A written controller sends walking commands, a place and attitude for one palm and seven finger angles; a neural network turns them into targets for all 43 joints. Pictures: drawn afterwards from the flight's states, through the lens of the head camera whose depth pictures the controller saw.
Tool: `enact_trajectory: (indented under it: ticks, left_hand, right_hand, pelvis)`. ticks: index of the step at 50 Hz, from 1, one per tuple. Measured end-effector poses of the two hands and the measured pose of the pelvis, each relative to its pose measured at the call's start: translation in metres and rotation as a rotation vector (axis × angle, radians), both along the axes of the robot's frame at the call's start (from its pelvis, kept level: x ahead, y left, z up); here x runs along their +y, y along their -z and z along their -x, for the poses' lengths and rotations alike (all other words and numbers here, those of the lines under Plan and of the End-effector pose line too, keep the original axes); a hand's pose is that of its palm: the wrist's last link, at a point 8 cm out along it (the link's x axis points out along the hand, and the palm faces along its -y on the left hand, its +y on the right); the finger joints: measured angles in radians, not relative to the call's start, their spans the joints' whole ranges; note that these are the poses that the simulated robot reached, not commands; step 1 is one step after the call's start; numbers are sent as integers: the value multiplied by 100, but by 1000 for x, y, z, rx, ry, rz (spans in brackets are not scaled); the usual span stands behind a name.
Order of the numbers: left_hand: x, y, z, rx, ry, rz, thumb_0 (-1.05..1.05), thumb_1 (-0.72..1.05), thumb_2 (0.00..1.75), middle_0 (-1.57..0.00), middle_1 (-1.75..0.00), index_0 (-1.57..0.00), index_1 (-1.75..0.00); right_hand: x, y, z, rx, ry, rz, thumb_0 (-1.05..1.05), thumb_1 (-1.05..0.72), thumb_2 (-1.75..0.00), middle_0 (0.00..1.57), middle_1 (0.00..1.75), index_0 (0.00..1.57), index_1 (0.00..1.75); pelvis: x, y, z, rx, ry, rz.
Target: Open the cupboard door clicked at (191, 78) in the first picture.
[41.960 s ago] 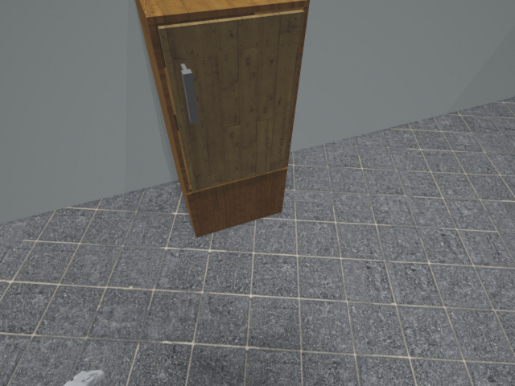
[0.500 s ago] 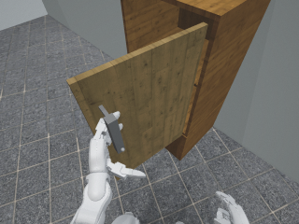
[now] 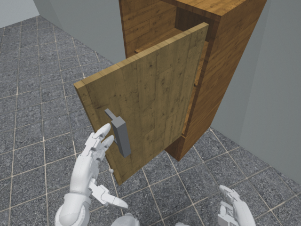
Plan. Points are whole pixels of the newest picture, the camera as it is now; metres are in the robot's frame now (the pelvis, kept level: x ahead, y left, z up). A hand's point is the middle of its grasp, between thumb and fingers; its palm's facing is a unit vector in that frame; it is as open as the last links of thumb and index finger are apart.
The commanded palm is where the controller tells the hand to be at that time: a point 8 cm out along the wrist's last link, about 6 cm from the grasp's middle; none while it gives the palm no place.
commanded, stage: slide the hand sideways off the handle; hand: left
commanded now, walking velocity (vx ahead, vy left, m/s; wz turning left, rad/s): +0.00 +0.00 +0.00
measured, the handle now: (117, 133) +0.34 +0.11 +0.06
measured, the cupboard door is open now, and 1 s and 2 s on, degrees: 84 83 83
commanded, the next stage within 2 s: draw the hand back to the body in 0.60 s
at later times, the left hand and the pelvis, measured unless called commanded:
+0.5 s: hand (91, 179) +0.22 +0.15 +0.05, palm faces -0.01 -1.00 -0.04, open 16.1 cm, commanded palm +0.19 +0.21 +0.06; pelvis +0.01 -0.01 -0.01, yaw +1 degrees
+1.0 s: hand (69, 177) +0.21 +0.18 +0.10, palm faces -0.01 -1.00 -0.08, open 16.3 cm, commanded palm +0.18 +0.24 +0.11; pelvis +0.01 -0.01 +0.01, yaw +1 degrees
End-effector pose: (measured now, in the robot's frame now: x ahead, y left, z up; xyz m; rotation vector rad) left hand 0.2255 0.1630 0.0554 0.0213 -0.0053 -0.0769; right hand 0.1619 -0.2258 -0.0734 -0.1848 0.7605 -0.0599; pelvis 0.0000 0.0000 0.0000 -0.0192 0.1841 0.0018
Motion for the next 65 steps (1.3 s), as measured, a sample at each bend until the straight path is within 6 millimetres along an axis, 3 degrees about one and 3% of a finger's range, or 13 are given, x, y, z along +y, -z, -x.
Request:
enact_trajectory:
  ticks: [12,29,34,39,47,55,61,65]
  left_hand:
    - [10,-3,8,14,2,8,-1,-51,30,-19,-32,-19,-32]
    - [50,-5,34,52,-81,-31,-1,-50,30,-17,-31,-17,-31]
    - [49,-5,40,42,-44,-23,-1,-50,30,-16,-30,-16,-30]
    - [45,-3,35,28,-13,-11,-1,-51,30,-16,-30,-15,-30]
    - [63,-45,35,-19,-58,-65,-1,-50,30,-16,-30,-15,-30]
    - [77,-51,42,47,-56,-43,-1,-50,30,-15,-30,-15,-30]
    - [86,-77,46,-27,-61,-65,-1,-47,31,-16,-30,-15,-30]
    - [98,-93,46,-4,-202,-207,-1,-40,35,-16,-30,-16,-30]
  right_hand:
    - [6,3,-14,-30,-10,-9,1,-91,-90,20,30,20,29]
    - [-19,3,-19,-36,26,35,1,-91,-90,20,30,20,29]
    - [-20,5,-22,-56,21,46,1,-91,-90,20,30,20,29]
    - [-17,6,-22,-70,19,47,1,-91,-90,20,30,20,29]
    - [-5,-8,-18,-90,48,-2,1,-91,-90,20,30,20,29]
    - [0,-27,-21,-131,31,11,1,-91,-90,20,30,20,29]
    - [2,-40,-27,-173,14,24,1,-91,-90,20,30,20,29]
    - [8,-47,-31,-165,17,38,1,-91,-90,20,30,20,29]
  pelvis:
    - [-2,3,-5,22,-7,1]
    - [-13,6,-14,39,-16,3]
    - [-13,10,-12,44,-23,9]
    - [-12,13,-8,45,-20,12]
    - [-9,-1,-13,2,-18,12]
    - [-3,-14,-15,-34,-21,16]
    - [1,-20,-16,-62,-27,20]
    - [4,-30,-18,-85,-19,16]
